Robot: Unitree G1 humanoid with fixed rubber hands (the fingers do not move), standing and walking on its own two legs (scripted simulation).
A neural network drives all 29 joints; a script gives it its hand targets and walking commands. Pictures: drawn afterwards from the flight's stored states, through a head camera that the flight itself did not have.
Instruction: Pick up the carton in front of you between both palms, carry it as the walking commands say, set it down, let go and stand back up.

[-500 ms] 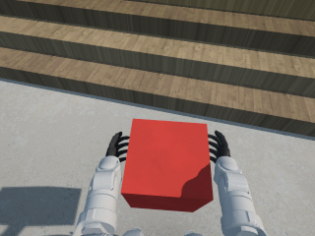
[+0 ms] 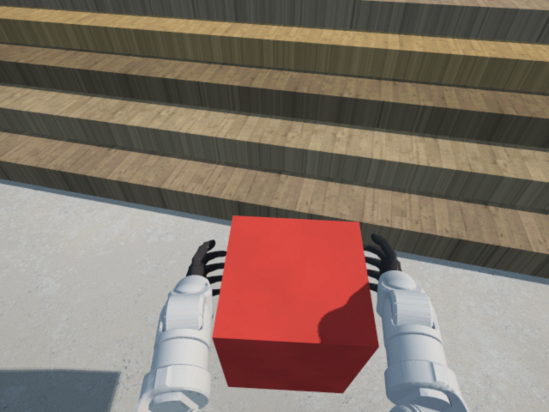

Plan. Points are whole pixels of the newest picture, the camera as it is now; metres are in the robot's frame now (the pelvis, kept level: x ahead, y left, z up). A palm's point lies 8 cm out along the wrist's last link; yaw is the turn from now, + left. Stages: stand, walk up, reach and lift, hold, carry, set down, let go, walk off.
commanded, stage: reach and lift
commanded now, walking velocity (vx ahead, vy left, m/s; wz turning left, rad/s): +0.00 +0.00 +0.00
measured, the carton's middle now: (290, 308) +0.30 +0.00 -0.06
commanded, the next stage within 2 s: hold in 0.76 s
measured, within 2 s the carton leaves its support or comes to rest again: neither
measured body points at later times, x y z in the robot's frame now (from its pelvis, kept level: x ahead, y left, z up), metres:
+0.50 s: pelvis +0.02 +0.00 +0.01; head -0.01 +0.01 +0.46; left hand +0.32 +0.15 +0.03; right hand +0.33 -0.15 +0.04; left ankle +0.04 +0.13 -0.74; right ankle +0.02 -0.12 -0.74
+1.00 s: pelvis +0.01 +0.00 +0.01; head -0.04 +0.00 +0.46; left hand +0.31 +0.15 +0.05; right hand +0.31 -0.15 +0.06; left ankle +0.04 +0.13 -0.74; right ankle +0.02 -0.12 -0.74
